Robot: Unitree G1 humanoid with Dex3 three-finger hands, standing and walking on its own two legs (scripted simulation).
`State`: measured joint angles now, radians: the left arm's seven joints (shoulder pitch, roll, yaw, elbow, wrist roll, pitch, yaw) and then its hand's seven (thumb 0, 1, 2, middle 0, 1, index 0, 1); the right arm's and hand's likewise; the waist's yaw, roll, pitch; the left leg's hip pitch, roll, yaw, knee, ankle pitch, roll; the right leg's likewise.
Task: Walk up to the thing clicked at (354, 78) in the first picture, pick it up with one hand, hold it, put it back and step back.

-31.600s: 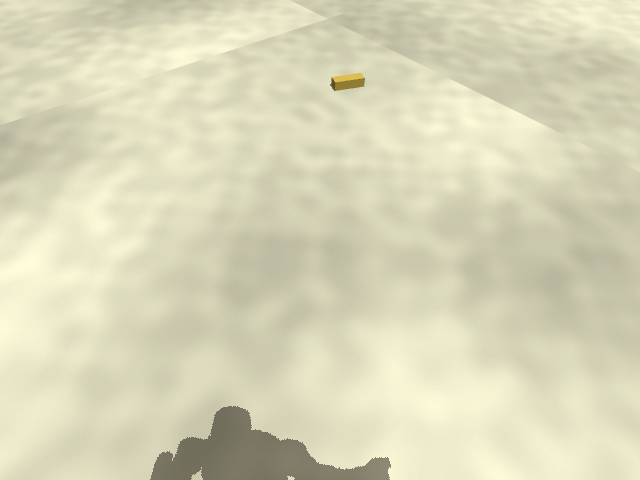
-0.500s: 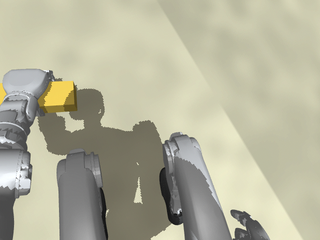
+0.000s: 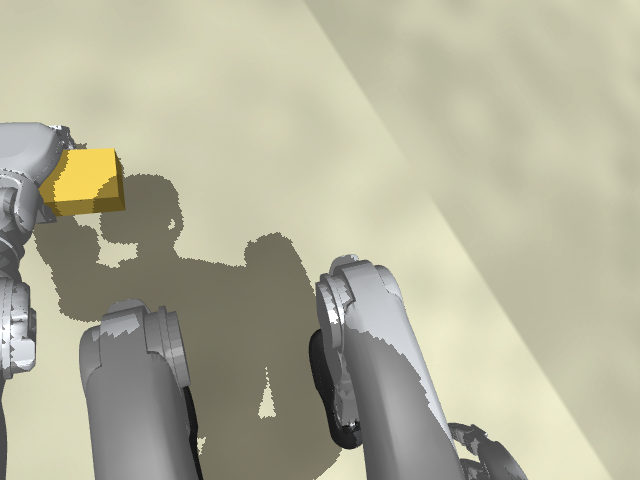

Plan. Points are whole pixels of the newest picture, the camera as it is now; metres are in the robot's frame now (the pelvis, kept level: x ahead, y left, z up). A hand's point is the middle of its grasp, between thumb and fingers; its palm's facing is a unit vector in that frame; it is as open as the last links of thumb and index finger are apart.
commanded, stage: crouch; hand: left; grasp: from above
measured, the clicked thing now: (37, 185) +0.49 +0.27 -0.19
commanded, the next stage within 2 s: lower in 0.02 s
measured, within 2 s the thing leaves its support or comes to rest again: neither
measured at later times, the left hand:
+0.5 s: hand (49, 194) +0.48 +0.26 -0.21, palm faces -0.48 -0.04 -0.87, open 9.8 cm
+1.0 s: hand (65, 196) +0.49 +0.25 -0.25, palm faces -0.48 -0.06 -0.87, open 9.7 cm
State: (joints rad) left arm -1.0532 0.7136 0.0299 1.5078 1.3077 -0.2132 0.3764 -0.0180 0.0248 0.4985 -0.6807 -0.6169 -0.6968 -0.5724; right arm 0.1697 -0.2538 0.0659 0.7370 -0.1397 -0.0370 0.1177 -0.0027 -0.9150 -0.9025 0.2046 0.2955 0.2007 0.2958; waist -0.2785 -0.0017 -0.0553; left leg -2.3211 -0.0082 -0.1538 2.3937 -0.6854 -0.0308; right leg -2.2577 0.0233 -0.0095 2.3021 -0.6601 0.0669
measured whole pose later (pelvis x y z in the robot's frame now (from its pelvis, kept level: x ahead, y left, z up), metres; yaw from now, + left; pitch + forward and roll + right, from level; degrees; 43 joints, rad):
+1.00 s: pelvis +0.01 +0.00 -0.03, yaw -4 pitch +32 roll -12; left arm -1.09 0.88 0.09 1.67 1.36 -0.24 0.52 -0.02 0.07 0.41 -0.73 -0.51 -0.75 -0.46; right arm 0.14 -0.29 0.19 0.69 -0.22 -0.11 0.17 0.00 -0.90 -0.90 0.21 0.30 0.20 0.30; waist -0.37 -0.07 0.07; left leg -2.38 -0.01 -0.23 2.53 -0.73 -0.03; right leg -2.29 0.05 -0.06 2.38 -0.68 0.08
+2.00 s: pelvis +0.00 +0.01 -0.03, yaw -7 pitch +29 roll -15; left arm -1.12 1.00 0.07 1.76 1.36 -0.26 0.59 -0.01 0.04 0.52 -0.57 -0.59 -0.58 -0.56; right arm 0.12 -0.33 0.29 0.65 -0.26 -0.17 0.22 0.00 -0.90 -0.90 0.20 0.30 0.20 0.30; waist -0.41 -0.12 0.14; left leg -2.36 0.00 -0.27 2.56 -0.73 -0.02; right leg -2.26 0.06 -0.10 2.37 -0.65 0.08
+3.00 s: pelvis +0.01 +0.01 -0.02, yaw -6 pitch +33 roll -13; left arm -1.05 0.86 0.12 1.49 1.26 -0.09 0.54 0.00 -0.50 0.98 -0.10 -1.01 -0.10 -1.00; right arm 0.18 -0.31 0.19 0.66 -0.20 -0.15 0.27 0.00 -0.90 -0.90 0.20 0.30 0.20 0.30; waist -0.35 -0.04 0.01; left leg -2.39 0.00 -0.24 2.51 -0.73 -0.03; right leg -2.29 0.05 -0.08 2.34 -0.66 0.07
